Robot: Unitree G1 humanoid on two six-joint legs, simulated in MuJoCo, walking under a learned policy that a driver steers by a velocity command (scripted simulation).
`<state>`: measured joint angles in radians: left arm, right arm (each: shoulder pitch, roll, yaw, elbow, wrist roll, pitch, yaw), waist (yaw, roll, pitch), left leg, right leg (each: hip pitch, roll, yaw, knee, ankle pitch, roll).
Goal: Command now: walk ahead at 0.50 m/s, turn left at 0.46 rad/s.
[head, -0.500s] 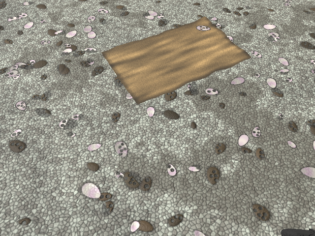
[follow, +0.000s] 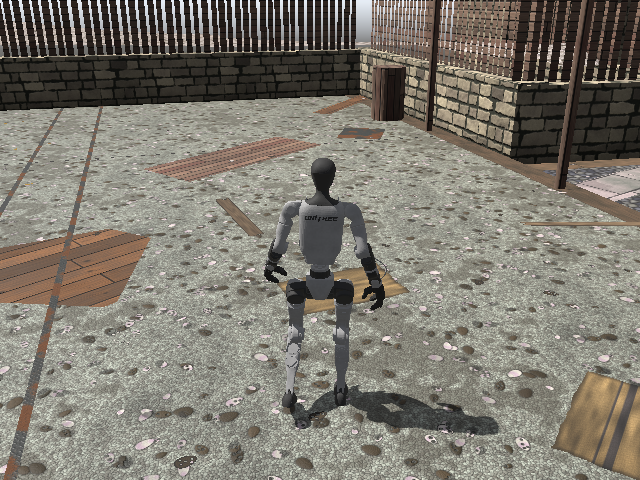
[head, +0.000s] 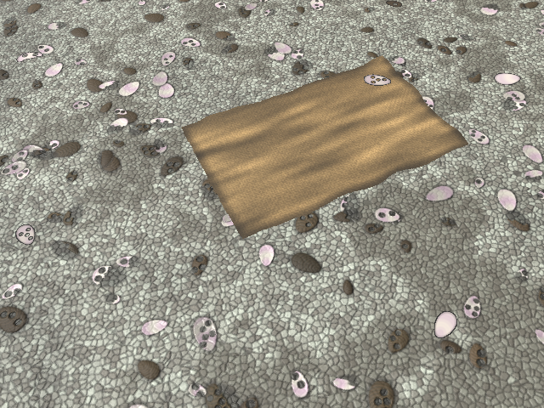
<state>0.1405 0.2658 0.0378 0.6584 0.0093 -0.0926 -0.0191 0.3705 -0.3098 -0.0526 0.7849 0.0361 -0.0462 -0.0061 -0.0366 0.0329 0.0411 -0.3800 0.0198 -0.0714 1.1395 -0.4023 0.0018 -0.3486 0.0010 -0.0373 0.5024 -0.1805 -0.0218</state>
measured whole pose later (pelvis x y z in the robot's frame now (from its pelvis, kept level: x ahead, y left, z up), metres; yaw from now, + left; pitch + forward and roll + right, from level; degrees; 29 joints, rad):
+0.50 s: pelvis +0.26 +0.08 -0.01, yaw +18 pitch +1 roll -1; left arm 0.25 0.31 0.05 0.76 -0.02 -0.09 0.00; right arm 0.18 -0.31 -0.06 0.63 0.02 -0.04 0.04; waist 0.02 0.00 0.08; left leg -0.41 -0.07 0.01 0.58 -0.19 0.09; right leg -0.34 -0.05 0.01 1.19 -0.43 0.01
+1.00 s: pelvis +0.56 +0.12 +0.00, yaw +24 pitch +1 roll +0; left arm 0.18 0.29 0.05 0.72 -0.01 -0.10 -0.05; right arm 0.32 -0.30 -0.04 0.74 0.01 -0.06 0.00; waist -0.01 0.02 0.03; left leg -0.31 -0.04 -0.08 1.11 -0.42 0.03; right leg -0.36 0.08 0.01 0.50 -0.16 -0.07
